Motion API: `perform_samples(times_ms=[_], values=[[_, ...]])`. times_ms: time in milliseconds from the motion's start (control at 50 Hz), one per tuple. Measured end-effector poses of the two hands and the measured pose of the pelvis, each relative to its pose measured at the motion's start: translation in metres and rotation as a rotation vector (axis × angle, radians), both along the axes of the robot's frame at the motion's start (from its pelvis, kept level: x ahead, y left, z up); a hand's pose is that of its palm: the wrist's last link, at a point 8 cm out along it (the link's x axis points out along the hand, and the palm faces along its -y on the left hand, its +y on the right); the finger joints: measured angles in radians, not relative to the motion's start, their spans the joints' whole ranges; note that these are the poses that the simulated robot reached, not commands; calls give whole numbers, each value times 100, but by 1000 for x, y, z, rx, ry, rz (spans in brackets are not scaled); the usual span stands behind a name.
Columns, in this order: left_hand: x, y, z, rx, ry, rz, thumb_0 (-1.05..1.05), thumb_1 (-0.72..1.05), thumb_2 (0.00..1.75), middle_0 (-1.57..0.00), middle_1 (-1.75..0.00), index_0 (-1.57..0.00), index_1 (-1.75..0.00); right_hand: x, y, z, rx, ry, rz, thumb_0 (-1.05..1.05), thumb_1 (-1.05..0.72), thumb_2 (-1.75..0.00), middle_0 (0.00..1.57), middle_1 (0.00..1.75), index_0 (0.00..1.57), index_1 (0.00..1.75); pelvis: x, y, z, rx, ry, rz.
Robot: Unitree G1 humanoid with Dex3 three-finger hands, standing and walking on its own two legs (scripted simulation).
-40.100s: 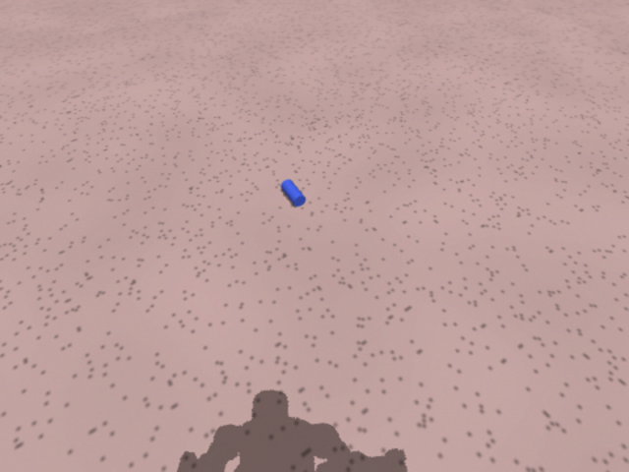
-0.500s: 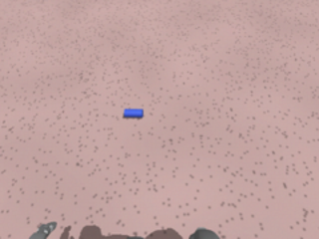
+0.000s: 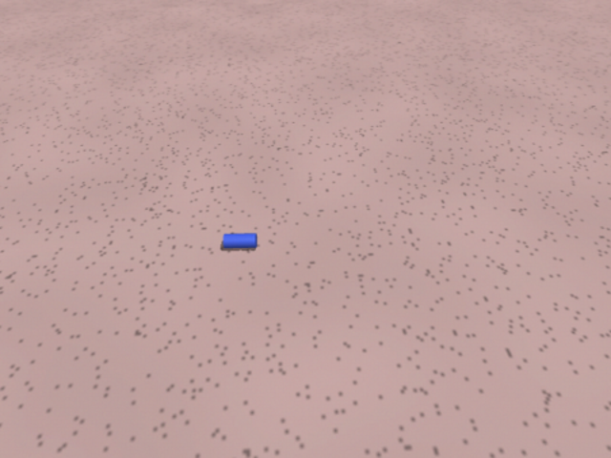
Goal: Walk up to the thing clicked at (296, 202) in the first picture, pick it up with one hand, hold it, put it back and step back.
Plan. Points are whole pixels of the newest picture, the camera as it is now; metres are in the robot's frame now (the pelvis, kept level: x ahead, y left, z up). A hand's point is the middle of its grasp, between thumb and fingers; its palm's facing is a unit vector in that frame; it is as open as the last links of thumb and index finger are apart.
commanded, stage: step back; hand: left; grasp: from above
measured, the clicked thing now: (240, 240) +1.09 +0.32 -0.73
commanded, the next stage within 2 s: stand in 0.76 s
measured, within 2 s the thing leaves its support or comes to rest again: neither
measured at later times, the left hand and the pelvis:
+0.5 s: hand out of the picture +0.11 +0.26 -0.14, palm faces +0.04 -0.93 -0.37, open 7.4 cm; pelvis +0.03 -0.01 +0.00, yaw +3 degrees
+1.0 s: hand out of the picture +0.13 +0.25 -0.14, palm faces +0.05 -0.94 -0.33, open 7.4 cm; pelvis +0.05 +0.00 +0.01, yaw +3 degrees
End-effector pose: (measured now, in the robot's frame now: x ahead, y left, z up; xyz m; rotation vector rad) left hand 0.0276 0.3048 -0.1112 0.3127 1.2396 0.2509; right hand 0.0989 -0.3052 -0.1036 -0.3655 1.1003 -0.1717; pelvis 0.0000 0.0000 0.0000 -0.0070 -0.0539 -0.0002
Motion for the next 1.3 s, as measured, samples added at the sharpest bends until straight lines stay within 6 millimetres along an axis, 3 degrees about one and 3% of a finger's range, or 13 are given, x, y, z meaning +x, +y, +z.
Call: perform_samples(times_ms=[140,240,340,520,760,880,1000,1300], values=[[3,17,-2,-3,-17,14,1,90,90,-21,-30,-20,-30,-33,10,-9,-3,94,-15,1,-91,-90,20,30,20,30,-1,12,-2,25,2,33],[22,21,-1,-5,-11,-13,1,90,90,-21,-30,-20,-30,-47,19,-4,14,100,-38,1,-90,-90,20,30,21,30,2,11,3,17,11,15],[48,15,4,11,-52,-32,1,90,90,-20,-30,-20,-30,-48,7,-5,16,120,-52,1,-90,-90,21,30,21,30,8,-1,3,12,12,14],[74,-5,9,6,-99,-8,1,90,90,-21,-30,-20,-30,-4,-8,-13,6,105,-31,1,-90,-90,20,30,20,30,33,-7,1,2,16,52],[108,-3,-1,-28,-116,25,1,90,90,-21,-30,-20,-30,57,11,-2,4,58,24,1,-90,-90,20,30,20,30,53,-5,3,-1,27,64],[103,-6,1,-37,-74,23,1,90,90,-20,-30,-20,-30,78,19,4,14,14,37,1,-90,-90,20,30,20,30,54,-1,9,1,20,53],[92,-9,6,-40,-49,13,1,90,90,-20,-30,-20,-30,80,24,7,33,3,40,1,-90,-90,20,30,20,30,48,0,14,2,10,49],[55,-9,9,-30,17,10,1,90,90,-20,-30,-20,-30,25,15,0,49,117,-3,1,-90,-90,20,30,20,30,32,-4,19,4,13,46]])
